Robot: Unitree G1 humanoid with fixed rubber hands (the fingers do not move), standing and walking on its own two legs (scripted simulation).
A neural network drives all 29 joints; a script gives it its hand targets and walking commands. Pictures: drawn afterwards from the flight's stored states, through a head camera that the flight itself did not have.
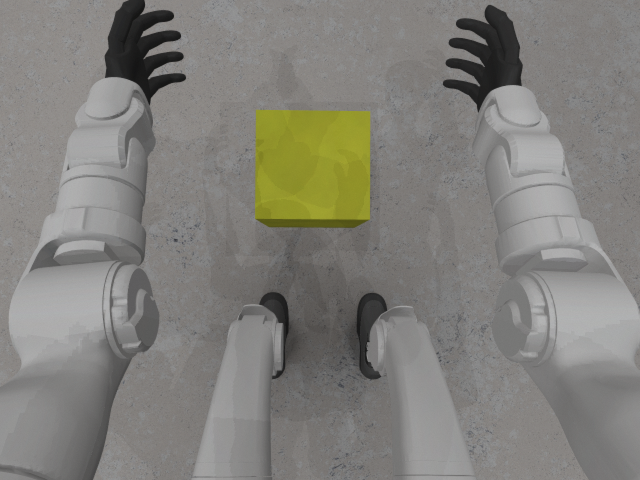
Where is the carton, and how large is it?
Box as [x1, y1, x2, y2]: [255, 110, 369, 227]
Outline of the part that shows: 256,110 256,219 268,226 354,227 369,219 369,111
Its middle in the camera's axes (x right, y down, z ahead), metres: -0.01 -0.14 +0.84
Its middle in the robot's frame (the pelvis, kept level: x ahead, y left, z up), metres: +0.50 +0.03 -0.51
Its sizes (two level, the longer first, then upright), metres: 0.210 0.200 0.250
